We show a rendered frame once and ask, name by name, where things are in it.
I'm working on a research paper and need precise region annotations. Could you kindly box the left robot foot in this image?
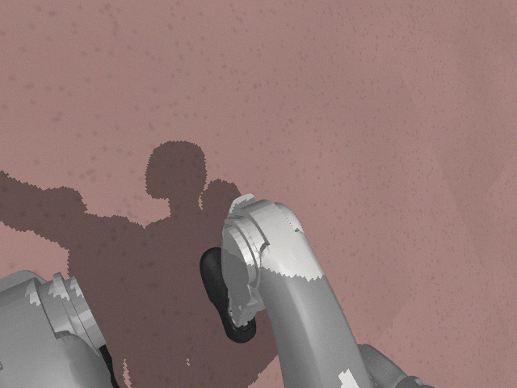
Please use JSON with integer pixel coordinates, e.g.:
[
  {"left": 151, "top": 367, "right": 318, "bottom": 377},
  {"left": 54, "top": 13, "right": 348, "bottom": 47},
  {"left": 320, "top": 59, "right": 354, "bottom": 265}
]
[{"left": 99, "top": 344, "right": 119, "bottom": 388}]

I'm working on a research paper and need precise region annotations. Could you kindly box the right robot hand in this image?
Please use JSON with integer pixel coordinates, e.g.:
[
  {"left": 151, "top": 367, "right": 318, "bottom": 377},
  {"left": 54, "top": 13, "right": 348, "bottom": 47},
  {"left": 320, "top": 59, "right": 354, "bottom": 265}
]
[{"left": 358, "top": 344, "right": 408, "bottom": 388}]

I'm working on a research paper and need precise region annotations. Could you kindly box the right robot foot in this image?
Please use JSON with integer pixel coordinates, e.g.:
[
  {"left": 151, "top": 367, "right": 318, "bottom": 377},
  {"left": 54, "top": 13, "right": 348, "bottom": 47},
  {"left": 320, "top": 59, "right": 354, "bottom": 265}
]
[{"left": 200, "top": 247, "right": 256, "bottom": 344}]

